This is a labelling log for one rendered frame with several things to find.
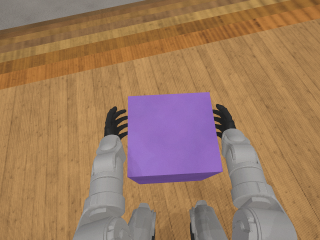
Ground robot right upper arm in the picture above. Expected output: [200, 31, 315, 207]
[231, 206, 297, 240]

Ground right robot forearm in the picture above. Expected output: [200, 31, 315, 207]
[221, 128, 298, 240]

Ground robot left thigh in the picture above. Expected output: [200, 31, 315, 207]
[128, 207, 156, 240]

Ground robot right thigh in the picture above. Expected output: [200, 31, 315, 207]
[189, 204, 228, 240]

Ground robot thigh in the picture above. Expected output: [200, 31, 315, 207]
[189, 204, 228, 240]
[128, 207, 156, 240]

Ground robot right hand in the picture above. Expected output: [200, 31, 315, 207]
[212, 104, 236, 138]

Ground left robot forearm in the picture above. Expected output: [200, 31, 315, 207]
[72, 134, 126, 240]

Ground carton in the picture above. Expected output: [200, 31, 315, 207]
[127, 92, 223, 184]

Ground robot left upper arm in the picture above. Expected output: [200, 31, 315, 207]
[73, 215, 132, 240]

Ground robot left hand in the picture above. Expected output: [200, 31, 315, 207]
[104, 106, 128, 140]

